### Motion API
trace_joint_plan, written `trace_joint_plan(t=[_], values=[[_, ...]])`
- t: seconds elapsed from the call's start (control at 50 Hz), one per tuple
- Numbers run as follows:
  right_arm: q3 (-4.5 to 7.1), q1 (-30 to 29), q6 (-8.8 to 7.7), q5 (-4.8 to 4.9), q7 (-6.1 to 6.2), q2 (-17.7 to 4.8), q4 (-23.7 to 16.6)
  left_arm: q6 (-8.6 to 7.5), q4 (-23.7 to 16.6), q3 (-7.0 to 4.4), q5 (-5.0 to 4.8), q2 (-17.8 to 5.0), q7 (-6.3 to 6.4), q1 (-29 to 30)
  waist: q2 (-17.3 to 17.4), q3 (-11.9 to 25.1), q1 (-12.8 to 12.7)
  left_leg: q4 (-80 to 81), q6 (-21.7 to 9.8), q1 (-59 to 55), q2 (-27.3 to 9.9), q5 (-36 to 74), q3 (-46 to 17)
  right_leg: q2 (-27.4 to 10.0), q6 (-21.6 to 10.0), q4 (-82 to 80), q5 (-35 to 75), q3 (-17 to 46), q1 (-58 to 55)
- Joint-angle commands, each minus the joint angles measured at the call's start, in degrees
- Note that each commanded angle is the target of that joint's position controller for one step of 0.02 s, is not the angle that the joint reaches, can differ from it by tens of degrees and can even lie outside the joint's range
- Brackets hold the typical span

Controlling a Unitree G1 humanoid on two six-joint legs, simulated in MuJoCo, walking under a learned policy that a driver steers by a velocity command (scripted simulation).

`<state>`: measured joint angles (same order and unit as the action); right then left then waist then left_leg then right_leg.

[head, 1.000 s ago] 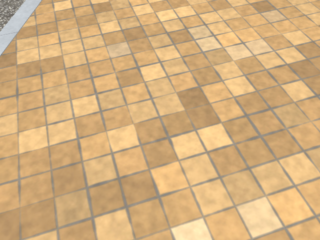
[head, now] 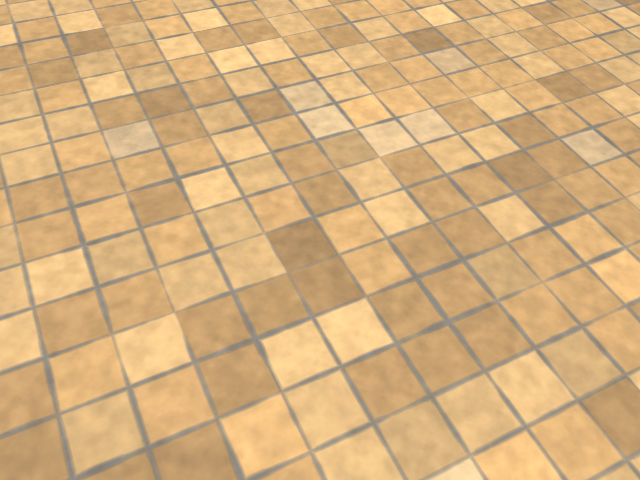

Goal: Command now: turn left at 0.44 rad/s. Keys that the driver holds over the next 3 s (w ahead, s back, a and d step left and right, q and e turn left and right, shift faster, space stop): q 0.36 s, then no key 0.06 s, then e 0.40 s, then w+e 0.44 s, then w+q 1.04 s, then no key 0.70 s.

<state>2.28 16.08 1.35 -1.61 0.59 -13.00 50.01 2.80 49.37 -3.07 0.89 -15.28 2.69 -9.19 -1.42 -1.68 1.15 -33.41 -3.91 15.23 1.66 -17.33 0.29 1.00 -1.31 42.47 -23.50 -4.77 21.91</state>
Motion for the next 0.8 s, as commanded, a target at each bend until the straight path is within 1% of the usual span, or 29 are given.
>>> trace_joint_plan(t=[0.02, 0.04, 0.06, 0.08, 0.1, 0.14, 0.18, 0.22, 0.28, 0.36, 0.4, 0.42, 0.44, 0.46, 0.48, 0.5, 0.52, 0.54, 0.56, 0.58, 0.6, 0.62, 0.64, 0.66, 0.7, 0.74, 0.8], values=[[2.98, 1.67, -0.25, 0.68, 0.75, -10.69, -2.56, -0.12, -4.29, -0.87, -0.32, -3.61, -0.24, 1.43, 6.47, -2.14, -1.41, 18.37, -10.94, -2.70, -15.85, 17.64, -22.30, -0.12, 1.21, 15.60, -2.61, 6.74, 10.16], [2.93, -1.30, -0.08, 0.88, 0.79, -10.14, -3.73, -0.40, -3.87, -1.19, -0.01, -4.45, -0.43, 0.76, 6.76, -1.15, -2.29, 17.55, -9.25, -4.89, -13.28, 18.64, -19.98, -0.26, 1.33, 16.02, -0.11, 6.83, 11.01], [2.80, -2.26, -0.13, 1.07, 0.75, -9.21, -4.41, -0.53, -3.34, -1.33, 0.62, -5.06, -0.72, -0.15, 7.38, 0.74, -2.23, 16.33, -9.05, -7.27, -11.87, 24.09, -18.28, -0.10, 1.82, 17.31, 1.26, 6.48, 11.03], [2.78, -1.57, -0.21, 1.23, 0.56, -8.80, -4.58, -0.59, -3.23, -1.40, 0.68, -5.10, -0.94, -0.49, 6.62, 2.80, -1.89, 15.27, -9.21, -9.26, -11.35, 28.41, -17.60, 0.13, 2.39, 18.26, 1.71, 6.31, 10.71], [2.97, -0.36, -0.33, 1.39, 0.45, -9.05, -4.37, -0.61, -3.56, -1.33, 0.45, -4.84, -1.01, -0.21, 5.97, 3.82, -1.46, 14.53, -9.38, -11.08, -11.33, 30.76, -17.60, 0.03, 2.90, 18.09, 1.92, 6.40, 11.13], [3.47, 1.87, -0.46, 1.39, 0.50, -9.93, -3.85, -0.59, -4.53, -1.04, 0.00, -4.27, -0.84, 1.30, 6.20, 4.06, -0.28, 13.75, -9.61, -14.05, -11.30, 31.61, -18.63, -0.37, 3.68, 15.08, 1.80, 6.68, 12.61], [3.83, 3.21, -0.30, 1.19, 0.66, -10.60, -3.73, -0.50, -5.39, -0.89, -0.13, -4.47, -0.62, 2.65, 7.56, 3.92, 0.85, 13.40, -9.98, -15.36, -11.41, 30.56, -20.50, -0.44, 4.05, 11.85, 1.14, 6.93, 13.05], [4.15, 3.51, -0.04, 0.95, 0.65, -11.31, -4.00, -0.52, -6.13, -0.80, -0.27, -4.83, -0.53, 3.40, 8.19, 4.00, 1.49, 13.04, -10.34, -14.91, -11.47, 29.69, -22.29, -0.23, 4.08, 9.11, 0.30, 7.19, 11.95], [4.61, 2.26, 0.31, 0.62, 0.37, -12.43, -4.77, -0.81, -7.11, -0.55, -0.53, -5.03, -0.46, 3.71, 8.38, 4.32, 1.55, 12.30, -10.27, -12.09, -11.02, 29.29, -24.56, 0.52, 3.55, 5.40, -0.25, 7.49, 8.13], [5.02, -1.08, 0.72, 0.50, -0.21, -13.25, -5.84, -1.47, -8.04, -0.36, -0.91, -5.60, -0.24, 1.95, 9.19, 4.81, 0.54, 11.08, -8.70, -8.28, -9.86, 30.82, -28.11, 1.98, 2.32, -1.16, -0.46, 7.89, 1.15], [4.88, -3.95, 0.97, 0.72, -0.31, -12.84, -6.30, -1.92, -7.37, -0.21, -1.07, -5.42, -0.07, -1.83, 9.26, 5.41, -1.39, 9.63, -6.48, -5.73, -8.53, 30.18, -27.75, 2.22, 1.39, -9.14, 2.51, 7.17, -5.69], [4.65, -5.59, 1.15, 1.14, -0.21, -12.30, -6.52, -2.26, -6.72, -0.10, -0.83, -4.90, 0.12, -4.31, 8.48, 5.22, -3.16, 8.11, -4.20, -2.94, -6.59, 25.99, -26.78, 2.12, 0.98, -17.64, 8.43, 6.45, -11.25], [3.95, -5.24, 1.09, 1.37, 0.03, -10.30, -6.60, -2.71, -6.43, -0.33, -0.08, -6.14, 0.48, -5.29, 5.26, 5.21, -3.14, 5.35, -1.17, 0.95, -3.89, 16.48, -24.23, -2.03, 0.03, -24.68, 11.93, 10.00, -16.39], [2.51, -0.56, 0.93, 0.95, 0.13, -5.13, -6.39, -2.94, -7.71, -0.34, 0.94, -9.16, 0.73, -3.15, -7.95, 6.19, -0.06, -4.70, 1.91, 5.99, 2.94, -3.47, -15.73, -16.28, -2.75, -30.73, 12.43, 25.88, -20.23], [3.29, 0.02, 1.14, 0.71, 0.72, -8.12, -5.98, -2.61, -8.60, -0.56, 0.87, -12.18, 0.23, -1.05, -9.82, 4.48, -0.31, -10.02, 2.75, 8.65, 8.85, -16.85, -10.66, -22.10, -10.00, -29.68, 19.65, 34.48, -13.32], [3.33, 0.21, 1.40, 0.20, 0.93, -9.17, -5.10, -2.82, -7.93, 0.09, 0.93, -9.59, -0.29, -1.19, -7.87, 3.36, -0.04, -14.86, 3.02, 5.02, 5.77, -15.83, -12.68, -22.20, -13.22, -30.21, 19.71, 35.49, -8.69], [3.08, -0.16, 1.59, 0.54, 0.73, -8.66, -3.58, -3.24, -7.86, 1.62, 0.38, -4.65, -0.88, 2.46, -4.62, 0.60, 1.56, -14.33, 3.45, 2.80, 3.84, -11.07, -13.05, -17.61, -11.48, -30.38, 17.10, 29.59, -6.33], [2.57, 0.27, 1.73, 0.64, 0.44, -7.41, -2.36, -3.44, -7.74, 2.27, 0.47, -3.08, -1.32, 4.94, -5.83, -0.42, 2.74, -11.57, 4.42, 0.70, 2.34, -7.79, -10.28, -12.80, -8.67, -30.08, 16.97, 23.91, -5.74], [2.36, -0.33, 1.76, 0.23, 0.22, -7.41, -1.99, -3.52, -7.19, 2.02, 0.38, -4.25, -1.29, 4.43, -8.92, -0.10, 2.39, -9.00, 5.22, 0.56, 1.73, -6.07, -7.01, -9.90, -7.14, -28.95, 20.26, 21.77, -8.16], [2.31, -1.70, 1.66, 0.15, 0.29, -7.95, -1.85, -3.41, -6.38, 1.40, 0.24, -6.19, -1.34, 2.40, -9.63, 0.08, 1.16, -7.29, 5.85, 1.43, 2.22, -6.44, -4.89, -8.59, -7.02, -26.84, 26.66, 21.36, -11.13], [2.28, -3.14, 1.59, 0.40, 0.53, -8.42, -1.79, -3.21, -5.44, 0.63, 0.03, -8.27, -1.47, -0.39, -8.78, 0.88, -0.12, -6.81, 6.26, 2.48, 2.84, -7.36, -3.80, -8.64, -7.56, -24.80, 32.38, 22.01, -14.13], [2.23, -4.42, 1.53, 0.81, 0.80, -8.59, -2.02, -3.06, -4.61, -0.07, -0.24, -9.88, -1.58, -3.02, -7.92, 1.73, -1.13, -6.66, 6.43, 4.11, 3.07, -8.23, -3.56, -9.45, -8.34, -23.38, 35.89, 23.58, -17.20], [2.14, -5.53, 1.47, 1.16, 1.07, -8.58, -2.27, -2.92, -3.96, -0.65, -0.44, -10.90, -1.66, -4.87, -7.59, 2.15, -1.81, -6.83, 6.45, 5.87, 2.97, -8.80, -3.62, -10.28, -9.07, -22.71, 37.14, 25.33, -19.49], [2.05, -6.50, 1.40, 1.39, 1.33, -8.53, -2.51, -2.75, -3.55, -1.06, -0.50, -11.26, -1.70, -5.93, -7.66, 2.38, -2.25, -7.28, 6.40, 7.24, 2.78, -9.32, -3.75, -10.80, -9.67, -22.51, 37.02, 26.96, -20.85], [1.88, -7.93, 1.17, 1.64, 1.68, -8.36, -3.03, -2.35, -3.19, -1.57, -0.37, -10.88, -1.74, -6.45, -7.75, 2.83, -2.59, -8.13, 6.11, 8.42, 2.46, -10.07, -4.04, -11.13, -10.53, -22.71, 35.59, 29.44, -21.51], [1.63, -8.51, 0.82, 1.79, 1.82, -7.93, -3.49, -1.93, -3.00, -2.08, -0.23, -10.60, -1.82, -6.08, -7.11, 3.42, -2.53, -7.89, 5.64, 7.77, 2.40, -10.06, -4.23, -10.94, -11.04, -23.03, 34.50, 30.97, -20.54], [1.26, -7.43, 0.12, 1.90, 2.00, -7.47, -3.85, -1.27, -2.98, -2.83, -0.13, -10.68, -2.13, -4.37, -6.55, 4.53, -1.89, -3.81, 4.59, 3.95, 2.73, -8.65, -4.37, -10.10, -10.59, -23.03, 33.07, 32.61, -17.73]])
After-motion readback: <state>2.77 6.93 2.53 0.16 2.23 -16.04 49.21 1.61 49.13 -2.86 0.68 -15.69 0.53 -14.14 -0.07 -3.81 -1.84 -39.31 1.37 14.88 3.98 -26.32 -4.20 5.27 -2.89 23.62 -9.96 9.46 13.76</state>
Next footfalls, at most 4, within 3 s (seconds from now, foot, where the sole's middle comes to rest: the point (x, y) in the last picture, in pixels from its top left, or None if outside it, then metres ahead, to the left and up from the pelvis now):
0.46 right None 0.08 -0.11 -0.77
0.88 left None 0.01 0.07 -0.77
1.38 right None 0.28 -0.19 -0.77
1.94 left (342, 438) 0.59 -0.07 -0.77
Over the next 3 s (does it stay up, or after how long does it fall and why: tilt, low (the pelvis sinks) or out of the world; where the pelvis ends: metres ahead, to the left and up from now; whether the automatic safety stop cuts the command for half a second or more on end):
stays up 0.82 -0.09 0.01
